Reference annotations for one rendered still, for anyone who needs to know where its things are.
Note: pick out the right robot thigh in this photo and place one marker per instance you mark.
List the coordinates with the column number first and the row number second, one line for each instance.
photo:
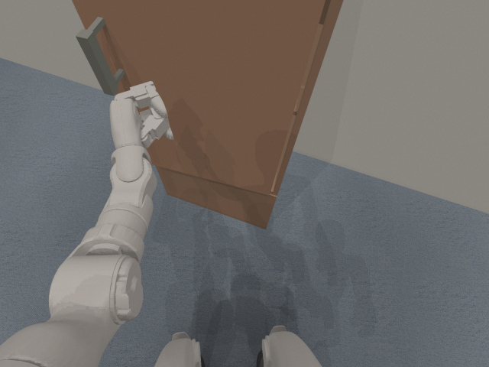
column 286, row 349

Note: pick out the left robot forearm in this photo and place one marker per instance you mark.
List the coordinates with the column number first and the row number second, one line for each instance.
column 125, row 218

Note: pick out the robot left hand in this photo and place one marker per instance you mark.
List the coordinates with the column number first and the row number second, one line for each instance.
column 126, row 123

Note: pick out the cupboard door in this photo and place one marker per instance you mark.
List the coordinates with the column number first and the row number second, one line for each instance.
column 228, row 71

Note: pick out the left robot shin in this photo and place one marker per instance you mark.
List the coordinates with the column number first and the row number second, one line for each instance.
column 180, row 336

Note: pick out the handle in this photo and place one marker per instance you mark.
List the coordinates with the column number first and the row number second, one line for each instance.
column 90, row 46

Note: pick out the left robot upper arm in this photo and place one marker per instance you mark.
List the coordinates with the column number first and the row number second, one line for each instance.
column 92, row 296

